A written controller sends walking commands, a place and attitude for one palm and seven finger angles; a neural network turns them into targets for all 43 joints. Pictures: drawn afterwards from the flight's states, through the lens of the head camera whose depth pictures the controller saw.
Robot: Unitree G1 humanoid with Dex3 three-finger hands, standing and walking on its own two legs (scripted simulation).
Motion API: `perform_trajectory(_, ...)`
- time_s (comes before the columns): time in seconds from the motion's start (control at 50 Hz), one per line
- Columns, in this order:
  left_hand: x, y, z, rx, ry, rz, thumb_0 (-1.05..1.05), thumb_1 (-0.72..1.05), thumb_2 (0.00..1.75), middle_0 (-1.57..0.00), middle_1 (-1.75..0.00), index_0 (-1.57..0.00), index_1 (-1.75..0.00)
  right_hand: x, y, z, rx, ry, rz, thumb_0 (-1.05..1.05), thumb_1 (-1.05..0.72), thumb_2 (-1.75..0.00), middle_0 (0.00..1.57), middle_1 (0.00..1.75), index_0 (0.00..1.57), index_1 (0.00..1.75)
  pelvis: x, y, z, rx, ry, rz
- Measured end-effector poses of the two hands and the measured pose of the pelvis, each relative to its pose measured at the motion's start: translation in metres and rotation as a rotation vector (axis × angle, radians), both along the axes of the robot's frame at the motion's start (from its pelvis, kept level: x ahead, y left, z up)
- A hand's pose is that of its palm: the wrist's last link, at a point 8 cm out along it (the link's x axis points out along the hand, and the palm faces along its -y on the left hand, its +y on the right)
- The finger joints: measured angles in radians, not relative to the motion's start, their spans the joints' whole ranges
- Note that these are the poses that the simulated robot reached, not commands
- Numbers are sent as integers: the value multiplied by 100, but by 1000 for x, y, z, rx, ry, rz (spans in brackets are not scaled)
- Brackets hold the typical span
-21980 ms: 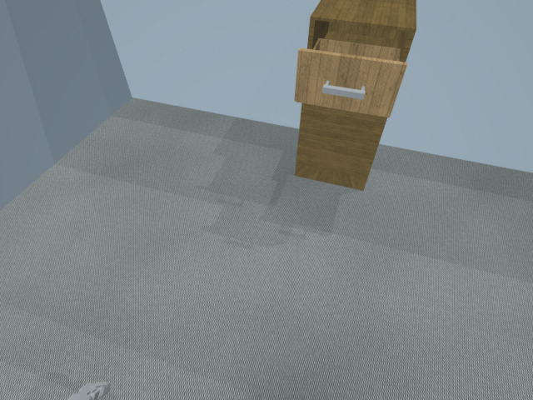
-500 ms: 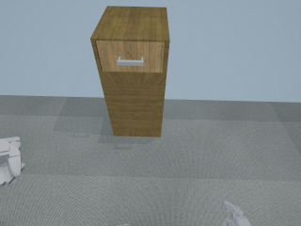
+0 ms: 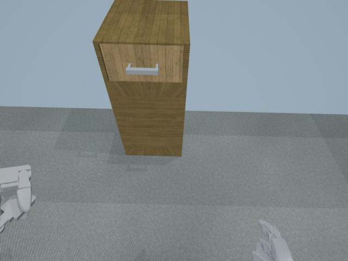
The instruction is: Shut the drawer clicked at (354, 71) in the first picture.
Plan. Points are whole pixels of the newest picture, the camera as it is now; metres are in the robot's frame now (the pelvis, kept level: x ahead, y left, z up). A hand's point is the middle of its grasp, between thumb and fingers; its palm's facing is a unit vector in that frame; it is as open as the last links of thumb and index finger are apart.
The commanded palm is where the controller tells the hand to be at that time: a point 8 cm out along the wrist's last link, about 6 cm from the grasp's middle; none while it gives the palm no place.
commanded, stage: stop stepping back and stand still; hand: left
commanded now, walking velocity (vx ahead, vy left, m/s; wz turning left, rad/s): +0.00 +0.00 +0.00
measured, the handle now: (142, 68) +0.83 +0.18 -0.04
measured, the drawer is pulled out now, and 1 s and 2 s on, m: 0.00 0.00 0.00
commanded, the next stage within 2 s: let the arm hang, fingers relaxed in 0.14 s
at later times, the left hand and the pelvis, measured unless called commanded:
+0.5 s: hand out of the picture +0.06 +0.23 -0.15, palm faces +0.02 -0.97 -0.23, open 3.1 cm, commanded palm none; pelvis -0.03 +0.03 -0.01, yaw +2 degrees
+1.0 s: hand out of the picture -0.10 +0.24 -0.16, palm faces +0.06 -0.96 -0.27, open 6.9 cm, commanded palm none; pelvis -0.04 +0.04 +0.00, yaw +2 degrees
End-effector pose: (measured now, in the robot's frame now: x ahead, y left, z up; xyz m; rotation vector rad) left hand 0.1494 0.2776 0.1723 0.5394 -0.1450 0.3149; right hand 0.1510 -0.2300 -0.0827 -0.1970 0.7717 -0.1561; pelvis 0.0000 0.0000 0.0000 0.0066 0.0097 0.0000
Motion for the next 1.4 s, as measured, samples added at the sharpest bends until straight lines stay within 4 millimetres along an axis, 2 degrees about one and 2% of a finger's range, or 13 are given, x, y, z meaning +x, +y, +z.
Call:
perform_trajectory(0.22, 3, 6, 8, 5, -42, -48, 2, 89, 90, -141, -160, -140, -160, 2, 3, 15, -19, -47, -23, 1, -91, -90, 20, 30, 20, 30, -6, 8, 2, -14, -5, -6)
perform_trajectory(0.26, 2, 11, 0, 14, -16, -59, 2, 89, 90, -140, -160, -140, -160, 1, 5, 14, -12, -57, -5, 1, -91, -90, 20, 30, 20, 30, -9, 12, 1, -18, 1, -1)
perform_trajectory(0.32, 10, 29, -74, -64, 266, -17, 1, 89, 90, -139, -159, -139, -159, -2, 4, -6, 5, -10, 54, 1, -91, -90, 20, 30, 20, 30, -17, 23, -5, -23, 12, 13)
perform_trajectory(0.38, -8, 38, -169, -208, 629, 84, 1, 90, 90, -134, -154, -134, -154, -17, 5, -24, 6, 65, 56, 1, -91, -90, 20, 30, 20, 30, -23, 31, -10, -25, 10, 22)
perform_trajectory(0.46, -66, 18, -264, -385, 1005, 144, 1, 91, 90, -123, -144, -123, -143, -55, 11, -35, -14, 201, 48, 1, -91, -90, 20, 30, 20, 30, -28, 34, -12, -18, -10, 31)
perform_trajectory(0.54, -136, -8, -314, -512, 1271, 192, 2, 91, 89, -110, -131, -109, -129, -101, 19, -38, -33, 369, 30, 1, -91, -90, 20, 30, 20, 30, -33, 35, -8, -23, -20, 38)
perform_trajectory(0.62, -195, 3, -322, -566, 1402, 312, 2, 91, 89, -95, -116, -94, -116, -143, 27, -41, -32, 524, 12, 1, -91, -90, 20, 30, 20, 30, -38, 36, -3, -30, -17, 50)
perform_trajectory(0.7, -242, 11, -314, -560, 1521, 380, 1, 91, 89, -80, -98, -79, -99, -168, 35, -48, -4, 602, -15, 1, -91, -90, 20, 30, 20, 30, -41, 40, 0, -31, -17, 50)
perform_trajectory(0.84, -277, 17, -298, -529, 1596, 453, 1, 91, 90, -53, -67, -52, -67, -182, 44, -60, 53, 619, -44, 1, -91, -90, 20, 30, 20, 30, -45, 43, 3, -21, -28, 40)
perform_trajectory(0.92, -271, 13, -297, -521, 1577, 448, 1, 91, 90, -38, -51, -38, -51, -182, 44, -63, 73, 605, -53, 1, -91, -90, 20, 30, 20, 30, -45, 41, 3, -15, -35, 34)
perform_trajectory(1.04, -241, -1, -303, -526, 1508, 394, 1, 91, 90, -26, -37, -25, -37, -181, 38, -65, 84, 589, -68, 1, -91, -90, 20, 30, 20, 30, -44, 34, 4, -9, -41, 28)
perform_trajectory(1.24, -189, -34, -313, -557, 1434, 293, 1, 91, 90, -21, -31, -20, -31, -193, 26, -62, 81, 625, -104, 0, -91, -90, 19, 30, 20, 30, -34, 20, 3, -7, -42, 28)
perform_trajectory(1.4, -177, -48, -316, -570, 1448, 292, 1, 92, 90, -20, -30, -20, -30, -199, 29, -62, 96, 679, -112, 1, -91, -90, 19, 30, 20, 30, -25, 13, 4, -7, -38, 31)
